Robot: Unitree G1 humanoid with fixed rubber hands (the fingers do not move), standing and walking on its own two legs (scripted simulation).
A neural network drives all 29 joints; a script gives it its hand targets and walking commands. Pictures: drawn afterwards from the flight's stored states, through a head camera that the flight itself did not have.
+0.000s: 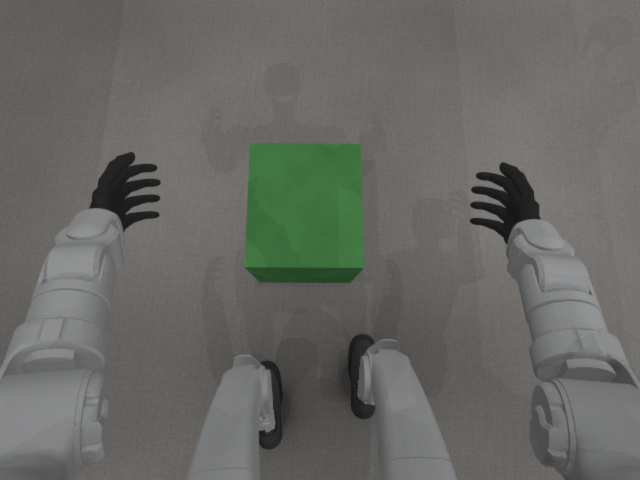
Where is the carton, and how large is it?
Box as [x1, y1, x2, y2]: [244, 143, 363, 282]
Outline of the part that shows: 250,143 244,266 259,281 350,282 363,267 360,144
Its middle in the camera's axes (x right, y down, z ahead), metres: -0.03 -0.04 +0.97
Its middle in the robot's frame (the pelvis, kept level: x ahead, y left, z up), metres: +0.54 +0.00 -0.55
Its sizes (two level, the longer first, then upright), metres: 0.281 0.248 0.266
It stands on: the floor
